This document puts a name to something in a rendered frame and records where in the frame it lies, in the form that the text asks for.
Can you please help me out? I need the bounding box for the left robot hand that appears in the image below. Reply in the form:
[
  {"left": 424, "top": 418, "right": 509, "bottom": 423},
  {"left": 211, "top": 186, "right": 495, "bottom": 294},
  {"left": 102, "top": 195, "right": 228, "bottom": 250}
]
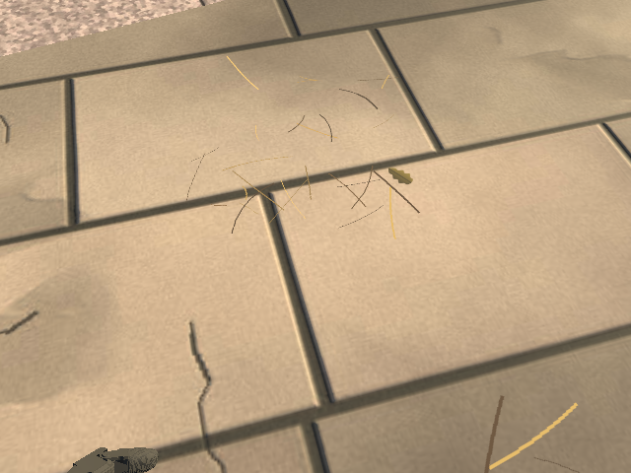
[{"left": 67, "top": 447, "right": 159, "bottom": 473}]

